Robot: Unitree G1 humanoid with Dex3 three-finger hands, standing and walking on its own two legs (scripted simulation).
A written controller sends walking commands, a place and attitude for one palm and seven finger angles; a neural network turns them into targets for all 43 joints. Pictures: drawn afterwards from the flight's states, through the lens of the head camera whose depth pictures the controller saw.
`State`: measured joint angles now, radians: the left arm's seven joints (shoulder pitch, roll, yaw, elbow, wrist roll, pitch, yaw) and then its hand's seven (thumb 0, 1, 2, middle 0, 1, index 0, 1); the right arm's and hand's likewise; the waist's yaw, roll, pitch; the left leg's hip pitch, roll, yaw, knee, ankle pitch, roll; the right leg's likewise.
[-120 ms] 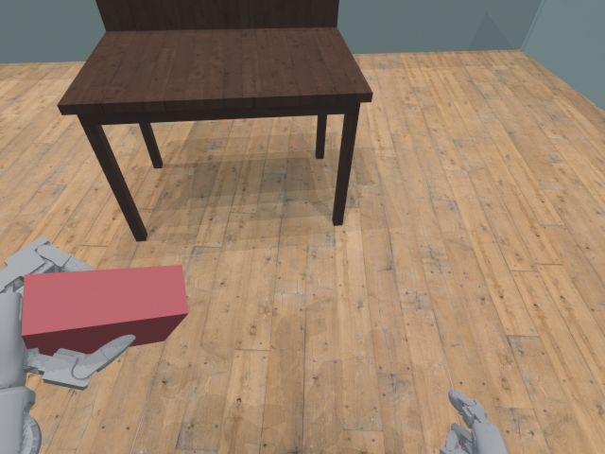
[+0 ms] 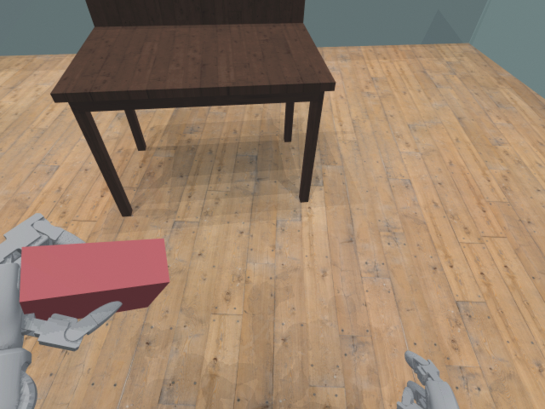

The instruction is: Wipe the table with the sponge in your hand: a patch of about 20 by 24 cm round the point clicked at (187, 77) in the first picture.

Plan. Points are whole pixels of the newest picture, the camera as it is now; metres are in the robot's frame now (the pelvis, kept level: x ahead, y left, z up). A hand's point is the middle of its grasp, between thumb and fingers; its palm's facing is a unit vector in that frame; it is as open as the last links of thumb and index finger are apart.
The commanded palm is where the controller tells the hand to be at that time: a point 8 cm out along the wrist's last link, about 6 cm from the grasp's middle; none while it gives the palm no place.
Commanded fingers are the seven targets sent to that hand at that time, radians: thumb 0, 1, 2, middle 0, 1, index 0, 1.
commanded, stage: stand and wait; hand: left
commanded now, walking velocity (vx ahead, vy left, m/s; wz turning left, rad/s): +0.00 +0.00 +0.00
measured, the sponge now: (117, 280) +0.23 +0.20 +0.14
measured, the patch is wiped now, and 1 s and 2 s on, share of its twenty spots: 0.00 0.00 0.00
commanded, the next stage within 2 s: look at it before walking up in 0.14 s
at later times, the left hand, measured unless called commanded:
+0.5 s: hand (69, 281) +0.21 +0.24 +0.16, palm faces +0.41 -0.83 -0.38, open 9.4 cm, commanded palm +0.16 +0.28 +0.18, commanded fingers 0.00 0.10 1.30 -1.20 -1.60 -1.20 -1.60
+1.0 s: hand (16, 352) +0.14 +0.25 +0.17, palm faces +0.56 -0.72 -0.42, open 9.3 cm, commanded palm +0.07 +0.29 +0.18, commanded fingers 0.00 0.10 1.30 -1.20 -1.60 -1.20 -1.60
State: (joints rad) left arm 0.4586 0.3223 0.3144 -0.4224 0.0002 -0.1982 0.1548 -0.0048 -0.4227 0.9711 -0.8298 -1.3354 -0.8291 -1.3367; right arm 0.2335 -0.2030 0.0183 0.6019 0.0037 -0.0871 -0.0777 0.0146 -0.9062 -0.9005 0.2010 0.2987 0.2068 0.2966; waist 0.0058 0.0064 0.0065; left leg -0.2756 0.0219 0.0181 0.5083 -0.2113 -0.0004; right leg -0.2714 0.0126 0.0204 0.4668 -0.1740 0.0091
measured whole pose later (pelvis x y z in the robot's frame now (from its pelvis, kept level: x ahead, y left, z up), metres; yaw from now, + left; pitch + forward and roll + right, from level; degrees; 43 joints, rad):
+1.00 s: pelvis -0.01 -0.02 +0.00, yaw +14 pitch +0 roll +0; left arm 0.49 0.35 0.32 -0.53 -0.02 -0.18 0.14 0.00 -0.42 0.98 -0.83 -1.34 -0.83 -1.34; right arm 0.24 -0.18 0.01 0.62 -0.01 -0.06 -0.05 0.01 -0.91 -0.90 0.20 0.30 0.21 0.30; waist 0.00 0.00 0.02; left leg -0.54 -0.03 -0.03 0.99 -0.38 -0.02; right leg -0.27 -0.03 -0.09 0.57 -0.30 -0.03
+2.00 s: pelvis +0.14 +0.03 -0.01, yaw +38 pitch -1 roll +2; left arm 0.47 0.36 0.37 -0.57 -0.02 -0.22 0.20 0.00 -0.42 0.98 -0.83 -1.34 -0.83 -1.34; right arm 0.24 -0.27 -0.05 0.55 0.00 -0.06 -0.08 0.01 -0.91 -0.90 0.20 0.30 0.20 0.30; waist 0.03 -0.04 0.05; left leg -0.32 0.05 0.20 0.53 -0.19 0.03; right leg -0.18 -0.13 -0.23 0.69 -0.46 -0.01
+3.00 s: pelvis +0.41 +0.14 -0.01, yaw +58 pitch +0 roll +0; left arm 0.50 0.39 0.39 -0.55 -0.02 -0.23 0.14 0.00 -0.42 0.99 -0.83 -1.35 -0.83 -1.35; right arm 0.26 -0.11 0.03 0.61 0.01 -0.10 -0.06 0.01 -0.90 -0.90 0.20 0.30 0.21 0.30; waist 0.04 0.05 0.04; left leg -0.30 0.09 0.04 0.62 -0.32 -0.02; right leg -0.35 -0.11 -0.16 0.62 -0.35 0.06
